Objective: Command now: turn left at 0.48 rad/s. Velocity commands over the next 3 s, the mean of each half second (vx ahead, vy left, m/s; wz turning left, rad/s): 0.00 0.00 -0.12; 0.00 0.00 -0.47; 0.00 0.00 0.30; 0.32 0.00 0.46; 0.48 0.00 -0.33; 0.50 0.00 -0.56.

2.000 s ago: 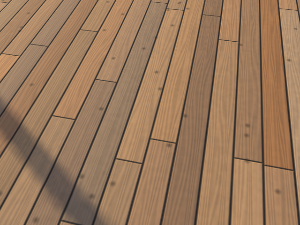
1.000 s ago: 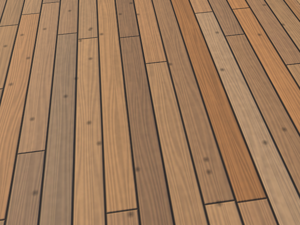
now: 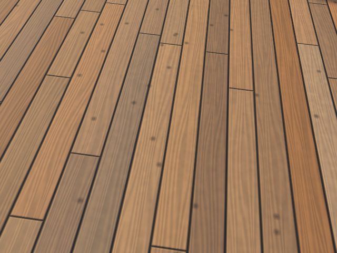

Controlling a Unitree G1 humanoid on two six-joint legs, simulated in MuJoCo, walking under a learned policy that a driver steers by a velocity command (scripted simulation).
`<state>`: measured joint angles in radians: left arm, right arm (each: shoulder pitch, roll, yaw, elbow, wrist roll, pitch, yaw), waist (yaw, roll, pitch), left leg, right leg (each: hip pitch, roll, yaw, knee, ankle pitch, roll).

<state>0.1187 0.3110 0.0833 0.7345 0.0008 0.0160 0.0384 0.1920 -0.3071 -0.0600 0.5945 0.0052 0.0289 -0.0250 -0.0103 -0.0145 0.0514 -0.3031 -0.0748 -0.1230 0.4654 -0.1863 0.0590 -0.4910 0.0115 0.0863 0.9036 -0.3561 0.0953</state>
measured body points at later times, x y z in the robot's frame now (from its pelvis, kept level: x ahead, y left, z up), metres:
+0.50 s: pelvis +0.01 -0.03 -0.01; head +0.03 -0.03 +0.44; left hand +0.20 +0.23 -0.10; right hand +0.11 -0.33 -0.11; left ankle +0.03 +0.08 -0.74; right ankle +0.02 -0.15 -0.74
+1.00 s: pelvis -0.01 -0.09 +0.00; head +0.01 -0.13 +0.45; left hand +0.24 +0.11 -0.07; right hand +0.03 -0.41 -0.12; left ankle +0.05 +0.07 -0.67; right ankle -0.02 -0.17 -0.74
